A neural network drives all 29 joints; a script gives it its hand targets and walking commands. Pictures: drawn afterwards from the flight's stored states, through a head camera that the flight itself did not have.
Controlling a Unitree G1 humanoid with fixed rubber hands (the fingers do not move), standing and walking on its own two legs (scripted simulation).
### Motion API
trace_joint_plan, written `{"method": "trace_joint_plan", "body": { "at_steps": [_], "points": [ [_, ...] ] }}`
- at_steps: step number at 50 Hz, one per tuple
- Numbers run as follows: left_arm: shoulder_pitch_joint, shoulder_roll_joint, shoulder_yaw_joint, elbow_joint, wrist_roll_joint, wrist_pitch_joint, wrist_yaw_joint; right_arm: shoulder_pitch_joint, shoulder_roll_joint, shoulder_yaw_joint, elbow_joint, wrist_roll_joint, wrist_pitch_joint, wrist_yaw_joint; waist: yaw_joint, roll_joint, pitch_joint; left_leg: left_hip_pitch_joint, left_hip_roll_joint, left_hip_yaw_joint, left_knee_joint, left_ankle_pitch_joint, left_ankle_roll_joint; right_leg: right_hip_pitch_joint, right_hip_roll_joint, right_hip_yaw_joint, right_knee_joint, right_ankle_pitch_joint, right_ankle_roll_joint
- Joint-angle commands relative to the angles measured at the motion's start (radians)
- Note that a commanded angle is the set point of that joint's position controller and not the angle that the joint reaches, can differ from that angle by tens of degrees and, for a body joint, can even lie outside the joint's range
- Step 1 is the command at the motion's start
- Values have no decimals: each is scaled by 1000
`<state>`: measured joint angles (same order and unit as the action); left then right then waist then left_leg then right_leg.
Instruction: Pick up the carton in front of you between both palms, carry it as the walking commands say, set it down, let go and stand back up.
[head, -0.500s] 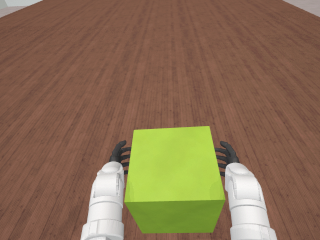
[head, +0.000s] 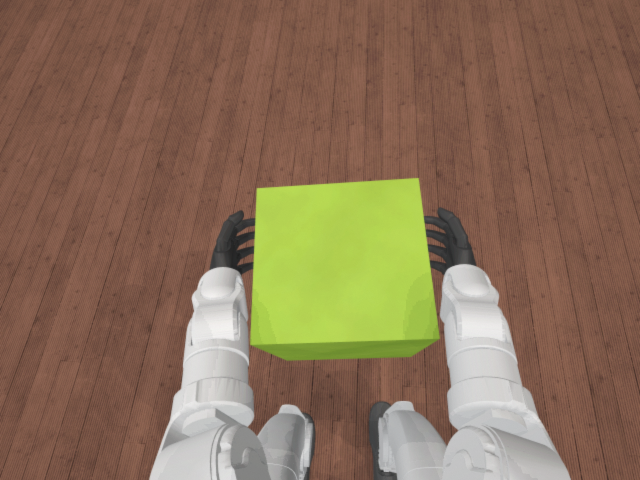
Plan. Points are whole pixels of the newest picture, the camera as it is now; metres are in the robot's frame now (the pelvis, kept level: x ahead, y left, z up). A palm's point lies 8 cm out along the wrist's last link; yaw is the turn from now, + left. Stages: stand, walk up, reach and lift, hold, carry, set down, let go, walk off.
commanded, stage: set down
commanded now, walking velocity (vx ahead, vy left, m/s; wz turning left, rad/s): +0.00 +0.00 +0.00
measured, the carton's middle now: (343, 282) +0.38 +0.01 -0.13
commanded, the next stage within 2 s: none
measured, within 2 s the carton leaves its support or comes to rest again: rests again in 1.78 s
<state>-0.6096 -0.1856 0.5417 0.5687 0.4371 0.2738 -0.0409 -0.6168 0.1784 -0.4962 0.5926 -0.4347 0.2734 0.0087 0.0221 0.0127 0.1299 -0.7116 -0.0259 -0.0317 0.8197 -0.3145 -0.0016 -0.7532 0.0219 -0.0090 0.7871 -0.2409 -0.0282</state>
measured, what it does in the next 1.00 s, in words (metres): lowers itself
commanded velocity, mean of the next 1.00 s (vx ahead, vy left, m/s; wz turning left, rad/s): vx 0.00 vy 0.00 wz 0.00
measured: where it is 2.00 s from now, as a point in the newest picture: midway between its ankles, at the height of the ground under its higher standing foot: (341, 467)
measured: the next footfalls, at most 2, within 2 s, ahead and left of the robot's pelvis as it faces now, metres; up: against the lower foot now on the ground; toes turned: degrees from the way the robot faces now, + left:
none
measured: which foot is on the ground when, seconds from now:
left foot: down 0.00-1.00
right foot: down 0.00-1.00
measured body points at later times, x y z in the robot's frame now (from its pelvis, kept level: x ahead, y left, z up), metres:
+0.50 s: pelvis -0.01 +0.01 -0.14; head +0.21 +0.00 +0.25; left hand +0.42 +0.17 -0.21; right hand +0.43 -0.14 -0.22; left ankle +0.05 +0.12 -0.70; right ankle +0.08 -0.10 -0.70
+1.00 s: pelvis -0.04 +0.00 -0.27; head +0.26 -0.02 +0.07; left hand +0.44 +0.17 -0.38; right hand +0.47 -0.13 -0.39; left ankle +0.05 +0.12 -0.70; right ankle +0.08 -0.10 -0.70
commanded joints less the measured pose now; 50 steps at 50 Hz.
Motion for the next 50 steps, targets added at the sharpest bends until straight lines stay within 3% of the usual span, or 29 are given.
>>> {"method": "trace_joint_plan", "body": {
  "at_steps": [1,5,8,13,17,23,33,41,50],
  "points": [
    [-455,-745,-507,50,-179,-140,-135,-470,748,518,44,181,-139,142,9,-12,-759,-66,-107,-25,25,244,1,314,94,91,89,295,12],
    [-482,-800,-700,-52,-287,-191,-107,-513,792,717,-68,280,-192,130,19,-29,-1164,-123,-114,-33,166,390,-20,291,106,99,251,469,17],
    [-467,-801,-757,-97,-325,-180,-88,-482,787,770,-91,305,-178,122,12,-40,-1263,-196,-123,-30,238,394,-33,184,114,96,316,458,22],
    [-500,-837,-721,-49,-313,-106,-105,-495,796,717,-17,285,-108,147,4,-35,-1106,-358,-129,-20,295,170,-33,-104,124,63,364,181,25],
    [-539,-841,-658,15,-302,-61,-115,-530,790,640,62,257,-63,164,-2,-33,-1032,-486,-132,-13,346,83,-30,-253,127,50,419,82,17],
    [-621,-816,-597,63,-293,-59,-100,-612,764,574,130,251,-62,162,4,-28,-1069,-614,-143,0,455,73,-34,-410,133,42,528,62,16],
    [-791,-761,-606,39,-342,-75,-74,-782,739,610,125,309,-70,119,23,-64,-1224,-813,-157,50,646,12,-38,-486,142,29,703,31,37],
    [-914,-727,-596,42,-381,-58,-81,-903,716,618,132,332,-50,97,24,-91,-1272,-960,-156,79,774,-39,-37,-537,138,23,817,-6,44],
    [-1010,-679,-557,74,-388,-53,-98,-993,672,591,185,335,-45,105,29,-92,-1246,-1099,-147,95,893,-44,-36,-643,129,20,933,-8,40]
  ]
}}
